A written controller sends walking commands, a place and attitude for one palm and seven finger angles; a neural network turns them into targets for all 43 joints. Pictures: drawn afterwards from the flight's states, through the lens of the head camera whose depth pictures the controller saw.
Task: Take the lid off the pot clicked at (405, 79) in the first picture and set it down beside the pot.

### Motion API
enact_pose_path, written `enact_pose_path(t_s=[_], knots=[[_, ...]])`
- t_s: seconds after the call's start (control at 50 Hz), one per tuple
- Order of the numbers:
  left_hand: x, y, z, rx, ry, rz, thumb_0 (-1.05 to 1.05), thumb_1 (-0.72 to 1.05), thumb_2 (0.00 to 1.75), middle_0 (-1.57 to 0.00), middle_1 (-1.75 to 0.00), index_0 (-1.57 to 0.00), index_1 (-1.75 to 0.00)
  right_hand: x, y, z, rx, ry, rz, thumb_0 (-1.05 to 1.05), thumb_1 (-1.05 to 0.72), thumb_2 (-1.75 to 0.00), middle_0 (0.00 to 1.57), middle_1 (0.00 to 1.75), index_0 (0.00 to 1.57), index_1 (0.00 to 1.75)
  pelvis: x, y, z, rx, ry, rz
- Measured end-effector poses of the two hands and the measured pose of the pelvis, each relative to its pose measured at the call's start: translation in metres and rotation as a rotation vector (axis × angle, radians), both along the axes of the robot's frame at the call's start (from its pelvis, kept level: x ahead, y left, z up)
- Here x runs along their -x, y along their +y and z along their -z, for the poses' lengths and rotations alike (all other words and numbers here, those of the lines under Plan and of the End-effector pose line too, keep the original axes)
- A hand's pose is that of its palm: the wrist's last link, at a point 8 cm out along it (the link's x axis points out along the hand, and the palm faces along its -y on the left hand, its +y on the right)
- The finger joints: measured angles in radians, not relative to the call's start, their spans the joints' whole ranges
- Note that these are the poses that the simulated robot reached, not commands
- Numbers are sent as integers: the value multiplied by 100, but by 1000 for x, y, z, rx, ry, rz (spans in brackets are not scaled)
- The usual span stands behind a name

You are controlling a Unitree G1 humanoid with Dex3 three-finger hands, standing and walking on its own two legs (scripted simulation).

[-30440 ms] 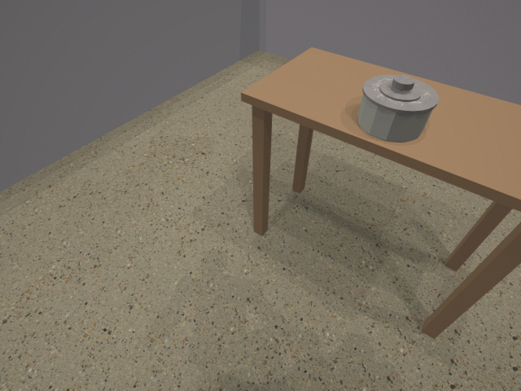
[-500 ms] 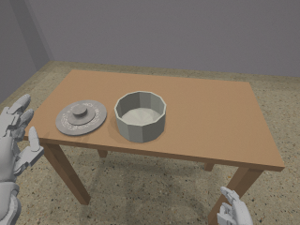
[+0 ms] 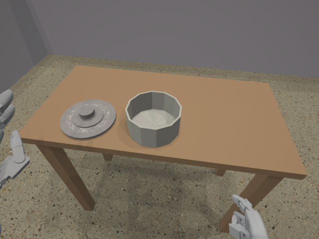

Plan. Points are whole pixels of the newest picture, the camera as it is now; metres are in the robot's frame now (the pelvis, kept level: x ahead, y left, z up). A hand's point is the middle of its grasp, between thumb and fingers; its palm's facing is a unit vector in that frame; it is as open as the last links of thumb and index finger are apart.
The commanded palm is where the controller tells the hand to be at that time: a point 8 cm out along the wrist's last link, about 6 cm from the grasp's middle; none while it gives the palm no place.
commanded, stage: step back with the hand held close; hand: left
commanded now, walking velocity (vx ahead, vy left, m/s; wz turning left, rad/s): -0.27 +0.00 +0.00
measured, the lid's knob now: (86, 111) +0.49 +0.31 +0.01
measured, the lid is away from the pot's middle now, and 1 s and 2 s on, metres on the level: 0.24 0.24 0.24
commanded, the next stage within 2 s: stop stepping back and stand still in 1.14 s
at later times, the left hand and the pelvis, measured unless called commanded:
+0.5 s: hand (5, 195) +0.14 +0.27 +0.17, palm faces +0.35 -0.80 -0.49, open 7.4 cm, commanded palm +0.08 +0.31 +0.19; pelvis -0.05 +0.03 -0.02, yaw +0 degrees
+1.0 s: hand out of the picture +0.08 +0.27 +0.17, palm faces +0.27 -0.86 -0.43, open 7.4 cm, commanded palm +0.02 +0.32 +0.19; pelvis -0.12 +0.04 -0.02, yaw -3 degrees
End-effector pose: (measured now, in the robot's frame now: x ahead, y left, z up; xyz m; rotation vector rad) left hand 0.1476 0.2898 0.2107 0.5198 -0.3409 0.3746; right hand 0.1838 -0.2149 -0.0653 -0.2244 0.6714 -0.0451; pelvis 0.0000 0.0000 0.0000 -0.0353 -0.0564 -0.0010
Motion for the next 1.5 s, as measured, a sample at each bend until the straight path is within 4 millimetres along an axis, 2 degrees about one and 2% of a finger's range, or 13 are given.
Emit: enact_pose_path(t_s=[0.12,0.18,0.42,0.54,0.68,0.84,0.98,1.12,1.18,1.24,1.3,1.4,1.5], knots=[[-9,-2,34,61,147,70,1,90,90,-21,-30,-21,-30,17,-11,0,41,52,82,1,-91,-90,20,30,21,30,4,14,1,-2,34,14],[-7,1,42,45,203,102,1,89,90,-21,-30,-21,-30,28,-13,-1,64,71,114,1,-91,-90,20,30,21,30,9,19,3,-5,45,17],[34,13,12,-103,77,85,2,89,90,-22,-30,-21,-30,61,5,10,42,39,108,1,-91,-90,20,30,21,30,41,28,14,-10,56,12],[56,15,22,-38,60,60,1,89,90,-21,-30,-21,-30,84,12,16,20,60,107,1,-91,-90,20,30,21,30,57,27,15,19,50,-7],[72,22,33,18,2,83,1,89,90,-21,-30,-21,-30,109,9,11,103,81,118,1,-91,-90,20,30,21,30,70,34,19,48,40,-20],[84,39,16,-69,-7,70,2,89,90,-21,-30,-21,-30,121,19,0,105,48,105,1,-91,-90,20,30,21,30,92,41,12,71,94,-22],[101,23,30,-40,6,169,1,89,90,-21,-30,-21,-30,131,29,11,80,46,87,1,-90,-90,20,30,21,30,120,42,21,47,128,47],[112,25,23,-29,-77,236,1,89,90,-22,-30,-22,-30,166,31,3,92,18,128,1,-91,-90,20,30,21,30,151,46,21,55,86,46],[133,29,17,-70,-54,227,1,89,90,-22,-30,-21,-30,185,29,0,86,0,130,1,-90,-90,20,30,21,30,172,46,21,60,88,45],[165,30,15,-92,-35,233,2,89,90,-21,-30,-21,-30,209,26,2,77,16,155,1,-90,-90,20,30,21,30,187,51,22,50,62,39],[183,44,30,-7,-2,189,1,89,90,-22,-30,-22,-30,234,25,5,72,69,173,1,-91,-90,20,30,21,30,191,61,18,18,62,26],[207,73,38,65,-79,111,1,89,90,-22,-30,-22,-30,259,38,-2,141,18,192,1,-91,-90,20,30,21,30,206,80,25,25,83,12],[215,85,27,65,-97,116,2,89,90,-21,-30,-21,-30,284,72,-5,96,16,155,1,-91,-90,20,30,20,30,239,89,13,-7,52,30]])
